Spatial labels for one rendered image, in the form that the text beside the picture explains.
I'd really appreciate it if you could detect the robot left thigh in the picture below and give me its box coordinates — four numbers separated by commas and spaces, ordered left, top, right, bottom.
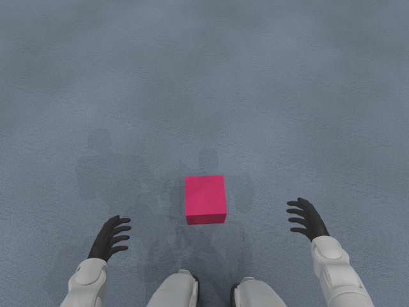
146, 273, 198, 307

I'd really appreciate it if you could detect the left robot hand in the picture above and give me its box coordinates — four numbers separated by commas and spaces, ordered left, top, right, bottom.
87, 215, 131, 262

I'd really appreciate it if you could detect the right robot forearm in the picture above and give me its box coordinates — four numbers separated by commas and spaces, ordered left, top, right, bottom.
311, 235, 374, 307

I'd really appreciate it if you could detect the left robot forearm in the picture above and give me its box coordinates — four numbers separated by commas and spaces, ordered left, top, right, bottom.
60, 258, 108, 307

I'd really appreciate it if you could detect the robot thigh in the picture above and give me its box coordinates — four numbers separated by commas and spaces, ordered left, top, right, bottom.
235, 280, 287, 307
146, 273, 198, 307

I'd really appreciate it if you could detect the right robot hand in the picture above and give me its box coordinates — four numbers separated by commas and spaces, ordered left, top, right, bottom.
286, 198, 330, 242

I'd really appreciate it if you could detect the robot right thigh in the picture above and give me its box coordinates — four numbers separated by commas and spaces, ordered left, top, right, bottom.
235, 280, 287, 307

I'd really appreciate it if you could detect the carton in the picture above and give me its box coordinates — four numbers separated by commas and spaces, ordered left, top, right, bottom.
185, 175, 227, 225

